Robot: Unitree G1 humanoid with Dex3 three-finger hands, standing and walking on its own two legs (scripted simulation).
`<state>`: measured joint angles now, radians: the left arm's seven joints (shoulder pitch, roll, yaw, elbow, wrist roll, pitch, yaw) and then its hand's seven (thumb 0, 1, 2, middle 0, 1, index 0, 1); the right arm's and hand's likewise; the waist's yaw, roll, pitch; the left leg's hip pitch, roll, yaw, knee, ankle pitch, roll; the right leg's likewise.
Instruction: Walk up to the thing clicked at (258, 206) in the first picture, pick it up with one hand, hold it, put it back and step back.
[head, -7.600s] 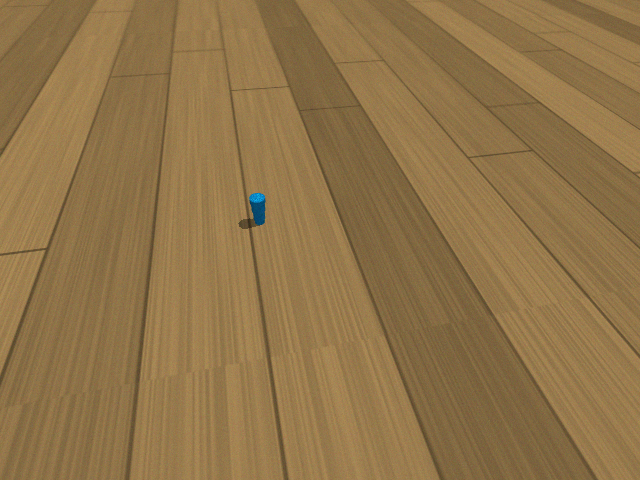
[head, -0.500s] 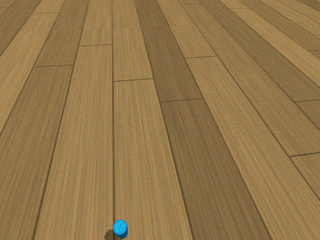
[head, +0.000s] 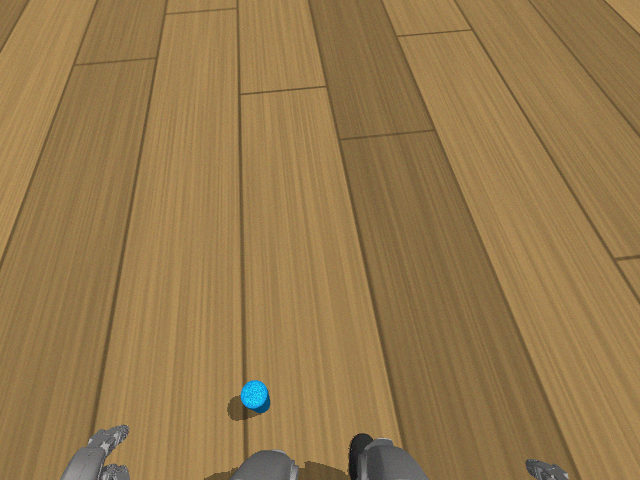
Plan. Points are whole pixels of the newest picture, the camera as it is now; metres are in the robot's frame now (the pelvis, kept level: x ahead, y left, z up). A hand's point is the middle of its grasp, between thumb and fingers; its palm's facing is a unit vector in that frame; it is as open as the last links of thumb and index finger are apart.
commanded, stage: walk up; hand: left
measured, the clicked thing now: (258, 399) +0.35 +0.19 -0.68
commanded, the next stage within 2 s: stand in 1.54 s
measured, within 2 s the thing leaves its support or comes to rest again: neither
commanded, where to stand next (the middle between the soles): +0.01 +0.00 m, yaw -2 degrees
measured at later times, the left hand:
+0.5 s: hand out of the picture -0.05 +0.27 -0.16, palm faces -0.05 -0.92 -0.38, open 7.4 cm
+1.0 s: hand out of the picture +0.00 +0.25 -0.13, palm faces -0.07 -0.93 -0.35, open 7.4 cm
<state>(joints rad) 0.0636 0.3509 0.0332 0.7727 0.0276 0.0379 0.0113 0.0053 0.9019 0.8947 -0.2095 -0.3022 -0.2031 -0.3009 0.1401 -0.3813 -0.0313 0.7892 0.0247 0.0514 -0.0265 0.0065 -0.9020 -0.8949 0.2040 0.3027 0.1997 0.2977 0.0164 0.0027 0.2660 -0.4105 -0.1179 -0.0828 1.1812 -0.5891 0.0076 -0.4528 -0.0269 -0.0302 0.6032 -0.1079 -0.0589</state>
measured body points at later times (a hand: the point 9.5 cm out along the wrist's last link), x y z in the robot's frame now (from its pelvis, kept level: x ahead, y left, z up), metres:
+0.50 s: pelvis -0.09 -0.01 +0.00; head -0.04 +0.00 +0.44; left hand -0.04 +0.32 -0.13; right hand +0.01 -0.34 -0.09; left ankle -0.07 +0.12 -0.72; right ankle -0.10 -0.15 -0.72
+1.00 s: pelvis -0.11 +0.00 +0.02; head -0.11 +0.00 +0.47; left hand +0.00 +0.30 -0.10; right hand -0.06 -0.31 -0.11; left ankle -0.08 +0.13 -0.72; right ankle -0.10 -0.15 -0.72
